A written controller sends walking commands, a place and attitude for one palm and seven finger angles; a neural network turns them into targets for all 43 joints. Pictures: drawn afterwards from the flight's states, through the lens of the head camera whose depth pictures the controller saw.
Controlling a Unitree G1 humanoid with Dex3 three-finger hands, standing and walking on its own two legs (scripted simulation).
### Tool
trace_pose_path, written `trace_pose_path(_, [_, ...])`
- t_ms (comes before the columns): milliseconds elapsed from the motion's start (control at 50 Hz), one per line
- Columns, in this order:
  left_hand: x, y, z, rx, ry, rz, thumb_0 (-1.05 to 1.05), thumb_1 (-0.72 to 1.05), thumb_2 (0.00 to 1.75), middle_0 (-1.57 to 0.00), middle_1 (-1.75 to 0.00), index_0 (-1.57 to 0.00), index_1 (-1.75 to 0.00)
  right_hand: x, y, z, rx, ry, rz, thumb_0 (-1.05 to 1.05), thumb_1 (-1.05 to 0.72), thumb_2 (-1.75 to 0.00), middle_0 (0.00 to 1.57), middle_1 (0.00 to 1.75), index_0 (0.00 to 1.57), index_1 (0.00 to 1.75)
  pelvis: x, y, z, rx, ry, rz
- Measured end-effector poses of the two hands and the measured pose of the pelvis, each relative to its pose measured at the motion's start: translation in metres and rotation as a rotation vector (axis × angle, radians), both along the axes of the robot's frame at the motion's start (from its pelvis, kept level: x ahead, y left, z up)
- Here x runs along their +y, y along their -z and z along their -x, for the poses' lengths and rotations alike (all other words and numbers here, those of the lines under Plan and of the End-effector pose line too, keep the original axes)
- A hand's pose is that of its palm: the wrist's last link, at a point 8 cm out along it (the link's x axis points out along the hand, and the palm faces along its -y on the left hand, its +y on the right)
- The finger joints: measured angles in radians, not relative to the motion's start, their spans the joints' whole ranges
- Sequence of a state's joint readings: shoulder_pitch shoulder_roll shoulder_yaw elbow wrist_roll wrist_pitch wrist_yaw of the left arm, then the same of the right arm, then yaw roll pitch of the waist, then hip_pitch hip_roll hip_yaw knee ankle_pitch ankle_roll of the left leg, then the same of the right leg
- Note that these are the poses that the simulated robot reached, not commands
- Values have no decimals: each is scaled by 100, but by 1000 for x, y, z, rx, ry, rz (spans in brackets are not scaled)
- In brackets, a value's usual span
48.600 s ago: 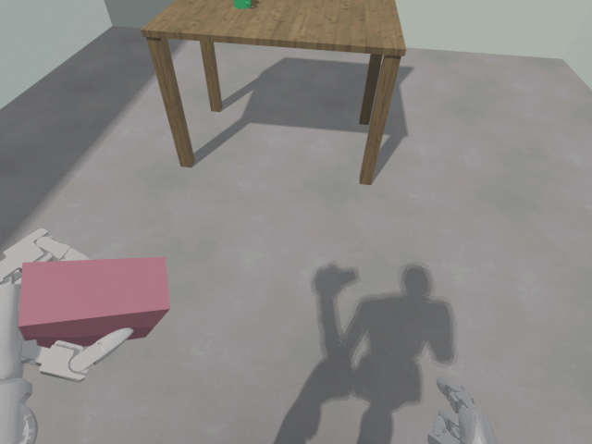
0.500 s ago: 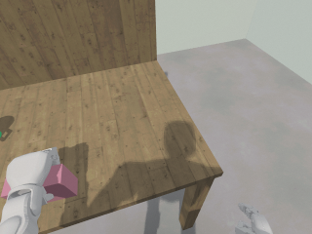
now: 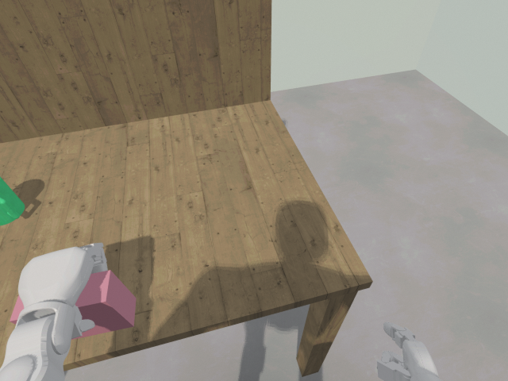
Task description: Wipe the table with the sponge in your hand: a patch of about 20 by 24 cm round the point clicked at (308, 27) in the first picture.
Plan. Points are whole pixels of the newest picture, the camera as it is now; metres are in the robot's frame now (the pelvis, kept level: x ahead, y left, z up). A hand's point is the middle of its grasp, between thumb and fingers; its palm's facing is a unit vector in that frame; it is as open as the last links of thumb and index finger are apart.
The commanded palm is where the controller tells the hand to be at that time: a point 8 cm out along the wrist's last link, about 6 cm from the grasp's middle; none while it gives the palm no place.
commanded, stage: lift the sponge slowly off the table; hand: left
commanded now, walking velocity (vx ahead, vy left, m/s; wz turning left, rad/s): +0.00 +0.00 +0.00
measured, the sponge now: (86, 312) +0.20 +0.32 -0.02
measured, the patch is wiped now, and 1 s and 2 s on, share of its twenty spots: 1.00 1.00 1.00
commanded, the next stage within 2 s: bring the sponge back beside the body in 1.58 s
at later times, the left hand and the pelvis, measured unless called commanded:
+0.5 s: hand (76, 278) +0.22 +0.30 +0.07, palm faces -0.04 -0.09 -1.00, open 9.2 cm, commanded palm +0.20 +0.31 +0.13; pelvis -0.02 -0.01 +0.01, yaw +1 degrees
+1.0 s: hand (73, 266) +0.22 +0.29 +0.10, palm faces -0.01 -0.07 -1.00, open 9.2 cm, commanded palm +0.20 +0.30 +0.17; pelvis -0.01 -0.02 +0.01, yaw +1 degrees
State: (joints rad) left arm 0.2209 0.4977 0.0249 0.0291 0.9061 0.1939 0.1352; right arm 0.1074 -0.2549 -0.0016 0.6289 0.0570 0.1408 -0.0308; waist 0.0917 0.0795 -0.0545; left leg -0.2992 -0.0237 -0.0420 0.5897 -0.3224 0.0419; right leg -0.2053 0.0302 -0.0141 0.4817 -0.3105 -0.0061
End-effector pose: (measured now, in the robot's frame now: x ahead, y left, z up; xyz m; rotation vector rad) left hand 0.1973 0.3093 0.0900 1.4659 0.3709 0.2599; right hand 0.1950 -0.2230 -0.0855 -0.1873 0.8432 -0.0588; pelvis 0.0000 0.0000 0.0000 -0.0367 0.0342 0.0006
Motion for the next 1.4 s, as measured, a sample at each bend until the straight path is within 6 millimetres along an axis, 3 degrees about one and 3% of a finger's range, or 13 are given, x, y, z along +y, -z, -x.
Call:
trace_pose_path(320, [-3,-21,-3,-23,13,-11,0,-49,103,-82,-144,-87,-148,8,-4,3,-15,-28,-8,1,-90,-90,21,30,20,30,-5,-4,13,-38,-7,-5])
trace_pose_path(600, [-16,-39,-6,-21,36,-12,0,-49,103,-82,-143,-88,-148,-6,-7,2,-29,-29,-2,1,-90,-90,21,30,20,30,-14,-7,14,-57,-9,-13])
trace_pose_path(800, [-2,-53,-4,-20,-30,-31,-1,-49,103,-82,-143,-88,-148,-18,-9,-3,-32,-29,11,1,-90,-90,21,30,20,30,-22,-8,13,-68,-11,-16])
trace_pose_path(920, [-10,-58,-4,-12,12,-15,-1,-49,103,-82,-143,-88,-148,-21,-11,-7,-50,-27,20,1,-90,-90,20,30,20,30,-22,-8,11,-73,-12,-15])
trace_pose_path(1060, [-21,-74,-4,-78,70,-39,-1,-49,103,-82,-143,-88,-148,-16,-13,-9,-63,-31,6,1,-90,-90,20,30,20,30,-21,-8,11,-80,-6,-17])
trace_pose_path(1260, [6,-81,2,-53,-58,-28,-1,-49,103,-82,-144,-88,-148,-7,-16,-10,-66,-56,-4,1,-90,-90,21,30,20,30,-19,-8,17,-84,-14,-17])
trace_pose_path(1400, [-12,-82,-4,-49,54,-16,-1,-49,103,-82,-143,-88,-148,1,-18,-10,-84,-74,17,1,-90,-90,20,30,20,30,-15,-9,21,-93,-27,-14])
